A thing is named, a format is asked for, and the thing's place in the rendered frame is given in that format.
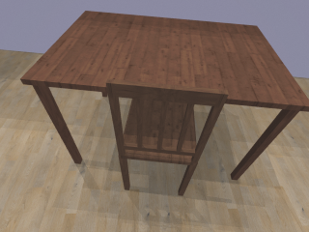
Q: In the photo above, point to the chair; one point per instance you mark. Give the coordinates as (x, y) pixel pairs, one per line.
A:
(160, 124)

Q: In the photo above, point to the table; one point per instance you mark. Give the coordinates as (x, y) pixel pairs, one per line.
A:
(173, 51)

